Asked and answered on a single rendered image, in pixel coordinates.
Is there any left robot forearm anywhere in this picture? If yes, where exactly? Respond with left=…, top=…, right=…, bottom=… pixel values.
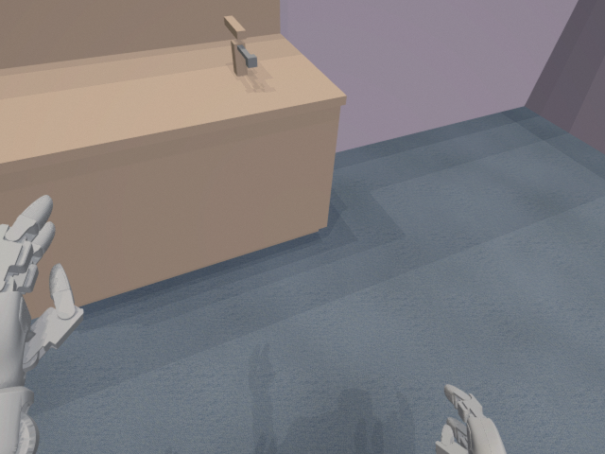
left=0, top=386, right=40, bottom=454

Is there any left robot hand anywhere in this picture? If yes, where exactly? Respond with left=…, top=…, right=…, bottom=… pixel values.
left=0, top=195, right=83, bottom=389

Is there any tap lever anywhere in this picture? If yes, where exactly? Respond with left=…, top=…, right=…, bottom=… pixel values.
left=237, top=44, right=257, bottom=68

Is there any right robot hand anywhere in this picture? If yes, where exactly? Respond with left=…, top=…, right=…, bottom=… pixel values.
left=436, top=384, right=507, bottom=454

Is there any counter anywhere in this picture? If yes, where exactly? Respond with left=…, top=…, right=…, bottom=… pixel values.
left=0, top=0, right=347, bottom=320

